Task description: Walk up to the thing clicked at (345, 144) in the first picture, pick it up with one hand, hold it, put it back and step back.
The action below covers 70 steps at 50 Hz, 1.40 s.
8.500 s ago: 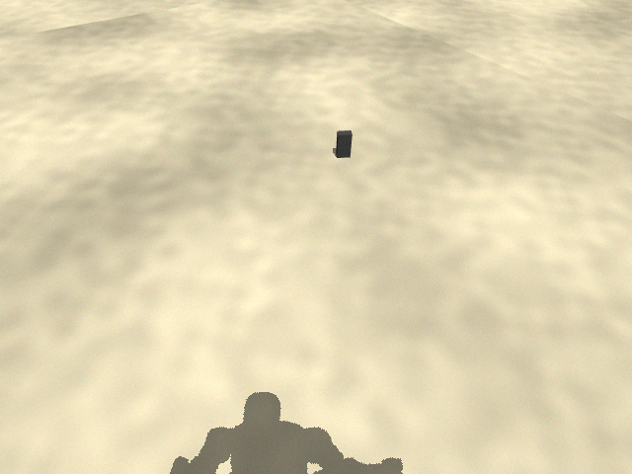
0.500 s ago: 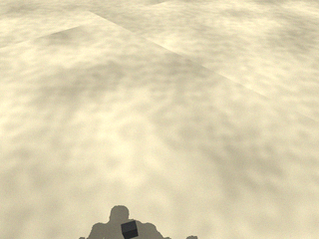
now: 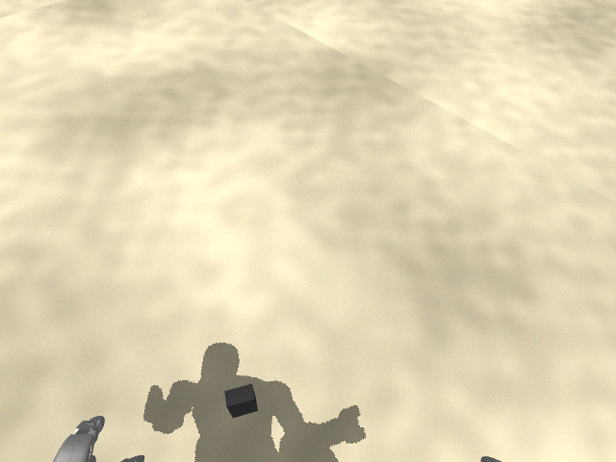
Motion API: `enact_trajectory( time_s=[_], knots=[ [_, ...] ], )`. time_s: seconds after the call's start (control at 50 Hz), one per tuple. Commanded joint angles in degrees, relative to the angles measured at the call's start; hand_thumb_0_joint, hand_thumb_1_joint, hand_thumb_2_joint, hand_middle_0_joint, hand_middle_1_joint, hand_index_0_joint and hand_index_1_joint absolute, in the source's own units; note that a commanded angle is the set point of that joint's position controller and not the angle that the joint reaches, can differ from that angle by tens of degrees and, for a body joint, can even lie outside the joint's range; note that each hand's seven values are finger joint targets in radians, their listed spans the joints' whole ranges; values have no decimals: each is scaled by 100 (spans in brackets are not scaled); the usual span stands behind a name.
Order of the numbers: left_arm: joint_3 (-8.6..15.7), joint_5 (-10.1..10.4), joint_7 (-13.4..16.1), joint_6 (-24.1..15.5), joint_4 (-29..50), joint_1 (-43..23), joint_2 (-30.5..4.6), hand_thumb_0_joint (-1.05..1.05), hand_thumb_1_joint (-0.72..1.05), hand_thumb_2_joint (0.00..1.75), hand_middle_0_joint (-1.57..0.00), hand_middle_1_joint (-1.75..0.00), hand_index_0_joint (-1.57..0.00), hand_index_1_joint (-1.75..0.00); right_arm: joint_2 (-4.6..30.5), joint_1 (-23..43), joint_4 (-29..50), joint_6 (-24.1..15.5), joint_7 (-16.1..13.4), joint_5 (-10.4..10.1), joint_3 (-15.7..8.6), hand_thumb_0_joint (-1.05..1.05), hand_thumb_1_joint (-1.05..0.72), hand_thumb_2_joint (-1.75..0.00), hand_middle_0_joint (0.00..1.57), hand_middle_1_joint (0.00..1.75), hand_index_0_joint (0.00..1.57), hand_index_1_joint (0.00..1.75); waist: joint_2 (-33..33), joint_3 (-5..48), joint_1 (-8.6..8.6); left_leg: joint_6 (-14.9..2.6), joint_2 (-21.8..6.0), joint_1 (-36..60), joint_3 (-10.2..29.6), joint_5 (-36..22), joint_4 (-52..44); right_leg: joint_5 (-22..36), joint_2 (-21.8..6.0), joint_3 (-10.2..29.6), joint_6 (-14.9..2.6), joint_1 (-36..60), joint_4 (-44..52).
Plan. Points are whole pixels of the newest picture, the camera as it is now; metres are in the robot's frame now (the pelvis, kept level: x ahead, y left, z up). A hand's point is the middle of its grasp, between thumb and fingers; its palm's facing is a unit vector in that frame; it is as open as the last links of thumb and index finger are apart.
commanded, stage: go down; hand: left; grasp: from the side
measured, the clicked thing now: (242, 401) +0.37 +0.16 -0.69
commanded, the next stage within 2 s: none
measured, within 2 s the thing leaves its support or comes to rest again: neither
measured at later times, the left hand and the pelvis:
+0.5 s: hand out of the picture +0.15 +0.28 -0.19, palm faces +0.06 -0.95 -0.31, open 17.2 cm; pelvis +0.00 +0.01 -0.06, yaw +0 degrees
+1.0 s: hand (108, 461) +0.18 +0.31 -0.24, palm faces +0.12 -0.96 -0.25, open 17.2 cm; pelvis -0.02 +0.01 -0.14, yaw +0 degrees
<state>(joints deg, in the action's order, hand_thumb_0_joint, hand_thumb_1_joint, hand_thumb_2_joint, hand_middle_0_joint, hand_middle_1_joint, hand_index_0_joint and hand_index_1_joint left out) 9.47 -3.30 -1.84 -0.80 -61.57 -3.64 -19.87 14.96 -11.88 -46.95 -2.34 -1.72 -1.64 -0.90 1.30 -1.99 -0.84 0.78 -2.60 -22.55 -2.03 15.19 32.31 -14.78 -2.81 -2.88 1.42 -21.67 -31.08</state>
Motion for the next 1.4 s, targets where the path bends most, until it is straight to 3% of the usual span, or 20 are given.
enact_trajectory(
  time_s=[0.0, 0.1, 0.12, 0.2, 0.22, 0.26, 0.28, 0.38, 0.52, 0.64, 0.66, 0.7, 0.72, 0.82, 0.84, 0.88, 1.0, 1.08, 1.16, 1.38],
  knots=[
    [411, -99, -1, 239, 651, 580, -1132, 0, -1, 14, -6, -9, -6, -8, 974, -294, 890, -207, -34, 35, -426, 0, -91, -90, 20, 30, 20, 30, -453, 1510, 156, -33, 306, 246, -21, -1307, -22, 1124, 268, 19, -277, 441, -51],
    [659, -79, -94, 444, 1094, 721, -1210, 0, -32, 10, -7, -11, -7, -11, 931, -135, 1376, -305, 25, 36, -426, 0, -88, -89, 20, 30, 20, 30, -311, 1424, 81, -64, 232, -486, 46, -784, 640, 535, 306, -34, -275, -347, -656],
    [512, -53, -145, 395, 1525, 504, -1052, 0, -35, 10, -7, -11, -7, -11, 882, -219, 1408, -343, 39, 37, -423, 0, -87, -89, 20, 30, 20, 30, -311, 1445, 15, -69, 211, -596, 64, -680, 784, 433, 314, -28, -268, -535, -814],
    [832, -36, -174, 377, 2282, 773, -1360, 0, -49, 5, -9, -12, -9, -12, 869, -248, 1675, -500, -19, 52, -460, 0, -86, -89, 20, 30, 20, 30, -469, 1811, 14, -87, 176, -948, 125, -477, 1248, 284, 276, 12, -254, -963, -1311],
    [567, -5, -225, 378, 2672, 616, -1077, 0, -53, 4, -10, -12, -9, -12, 835, -231, 1750, -544, -30, 50, -461, 0, -87, -89, 20, 30, 20, 30, -500, 1866, -84, -79, 158, -960, 146, -369, 1308, 181, 287, 16, -252, -1133, -1386],
    [798, 29, -198, 481, 2935, 979, -1259, 0, -57, 3, -10, -11, -10, -12, 867, -236, 1817, -601, -92, 47, -475, 0, -85, -88, 20, 30, 20, 30, -558, 1858, -39, -79, 135, -1084, 176, -234, 1401, 55, 282, 12, -254, -1314, -1509],
    [600, 52, -226, 533, 3117, 979, -1027, 0, -60, 1, -11, -10, -10, -11, 851, -217, 1866, -638, -108, 57, -461, 0, -85, -88, 20, 30, 20, 30, -513, 1981, -124, -69, 98, -1059, 227, -219, 1445, 30, 305, -9, -250, -1373, -1595],
    [850, 92, -201, 903, 3843, 1482, -1283, 0, -61, 0, -11, -10, -10, -10, 827, -144, 1992, -761, -226, 67, -411, 0, -85, -88, 20, 30, 20, 30, -554, 1988, -70, -77, 105, -1410, 258, -134, 1756, -56, 292, -22, -233, -1601, -1841],
    [830, 197, -273, 1268, 4480, 2047, -1090, 0, -58, 1, -10, -9, -10, -9, 748, -119, 2169, -859, -344, 94, -347, 0, -88, -89, 20, 30, 20, 30, -674, 2053, -132, -61, 78, -1660, 326, -323, 2102, 11, 294, -63, -239, -1926, -2224],
    [866, 331, -417, 1243, 4759, 2264, -1020, 0, -57, 0, -11, -7, -10, -8, 748, -113, 2276, -986, -354, 127, -341, 0, -89, -89, 20, 30, 20, 30, -729, 2210, -175, -50, 42, -1841, 432, -581, 2385, 93, 299, -108, -250, -2277, -2586],
    [1106, 314, -405, 1202, 4843, 2190, -1269, 0, -55, 1, -11, -7, -10, -7, 717, -154, 2259, -998, -358, 139, -334, 0, -90, -89, 20, 30, 20, 30, -821, 2247, -102, -65, 67, -1930, 406, -475, 2465, 41, 273, -73, -246, -2300, -2601],
    [973, 353, -477, 1147, 4735, 2461, -1066, 0, -55, 1, -10, -7, -10, -8, 713, -105, 2329, -1038, -356, 141, -334, 0, -90, -90, 20, 30, 20, 30, -650, 2203, -133, -74, 76, -2055, 411, -382, 2543, -11, 289, -90, -245, -2391, -2686],
    [1155, 358, -477, 1118, 4813, 2410, -1246, 0, -53, 2, -10, -7, -9, -8, 704, -106, 2335, -1057, -352, 146, -332, 0, -90, -90, 20, 30, 20, 30, -689, 2276, -74, -94, 91, -2117, 377, -319, 2609, -20, 267, -55, -241, -2387, -2683],
    [1285, 500, -669, 586, 4356, 1484, -1284, 0, -51, 1, -10, -6, -9, -6, 758, -65, 2233, -1180, -323, 172, -325, 0, -93, -90, 20, 30, 20, 30, -614, 2073, -259, -117, 77, -2823, 417, 88, 3144, -342, 249, -7, -240, -3196, -3223],
    [1504, 536, -736, 397, 4124, 1290, -1490, 0, -52, 2, -10, -7, -10, -7, 785, -34, 2180, -1202, -316, 182, -331, 0, -93, -90, 20, 30, 20, 30, -595, 2114, -176, -128, 87, -3031, 404, 273, 3289, -509, 250, 13, -245, -3404, -3376],
    [1559, 613, -929, -34, 3883, 1001, -1581, 0, -54, 0, -10, -7, -10, -6, 848, -51, 2166, -1266, -294, 185, -350, 0, -93, -90, 20, 30, 20, 30, -541, 2401, -210, -143, 114, -3319, 406, 342, 3615, -534, 231, 53, -253, -3685, -3730],
    [1941, 855, -1597, -1033, 3387, 429, -2053, 0, -56, 2, -9, -9, -9, -8, 1061, 29, 2034, -1279, -256, 190, -337, 0, -92, -90, 20, 30, 20, 30, -1043, 3417, 53, -63, 88, -3578, 571, 229, 4306, -643, 171, 73, -316, -4685, -4719],
    [2443, 900, -1775, -1276, 2951, 173, -2530, 0, -53, 5, -8, -10, -8, -10, 1194, 8, 1923, -1154, -221, 195, -384, 0, -90, -90, 20, 30, 20, 30, -914, 3671, 209, -88, 107, -4075, 613, 469, 4637, -792, 166, 72, -327, -4948, -5020],
    [2668, 1010, -1994, -1425, 2898, -390, -2812, 0, -52, 6, -8, -9, -7, -9, 1286, 87, 1886, -1064, -185, 177, -400, 0, -89, -90, 20, 30, 20, 30, -815, 3845, 143, -127, 105, -4462, 645, 865, 4906, -1058, 176, 102, -315, -5192, -5231],
    [2903, 1172, -2720, -1947, 2107, -1865, -3371, 0, -47, 4, -7, -7, -7, -7, 1415, 24, 1486, -1019, -187, 212, -284, 0, -89, -90, 20, 30, 20, 30, -955, 3879, -27, -158, 72, -5448, 664, 1781, 5702, -1803, 188, 135, -327, -6306, -5932]
  ],
)
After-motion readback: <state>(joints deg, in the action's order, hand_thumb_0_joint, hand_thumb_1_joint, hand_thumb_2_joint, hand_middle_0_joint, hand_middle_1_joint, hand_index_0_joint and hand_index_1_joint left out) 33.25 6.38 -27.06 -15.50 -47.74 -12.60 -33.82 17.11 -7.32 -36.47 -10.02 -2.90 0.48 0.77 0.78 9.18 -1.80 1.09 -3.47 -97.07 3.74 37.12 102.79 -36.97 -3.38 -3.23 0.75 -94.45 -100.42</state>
